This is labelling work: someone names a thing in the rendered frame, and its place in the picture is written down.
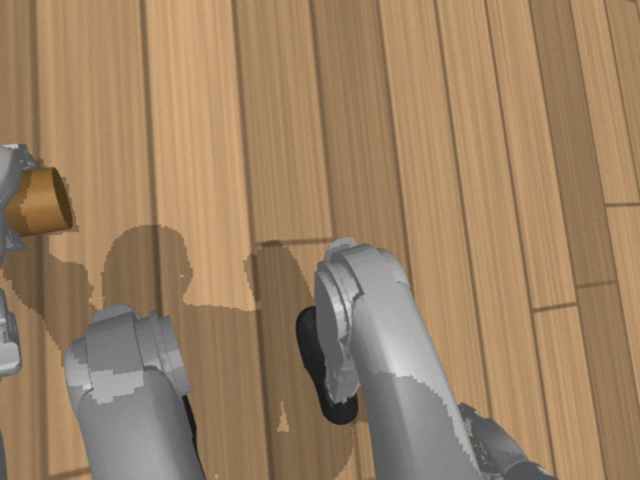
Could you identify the left robot hand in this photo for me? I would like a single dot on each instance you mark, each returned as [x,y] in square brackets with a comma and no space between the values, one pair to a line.
[14,159]

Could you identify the left robot arm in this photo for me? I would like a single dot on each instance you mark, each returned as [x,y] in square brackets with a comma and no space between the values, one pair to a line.
[10,352]

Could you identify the right robot arm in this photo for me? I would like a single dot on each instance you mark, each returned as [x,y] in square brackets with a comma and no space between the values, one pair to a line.
[528,471]

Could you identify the left robot foot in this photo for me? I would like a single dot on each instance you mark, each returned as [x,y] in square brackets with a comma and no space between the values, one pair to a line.
[192,425]

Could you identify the right robot hand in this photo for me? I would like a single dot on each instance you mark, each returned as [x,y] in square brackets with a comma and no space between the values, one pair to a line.
[495,450]

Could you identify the right robot foot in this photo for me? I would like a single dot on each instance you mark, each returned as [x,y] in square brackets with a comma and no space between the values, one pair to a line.
[314,362]

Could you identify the can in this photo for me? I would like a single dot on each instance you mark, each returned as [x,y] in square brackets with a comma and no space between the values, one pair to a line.
[40,205]

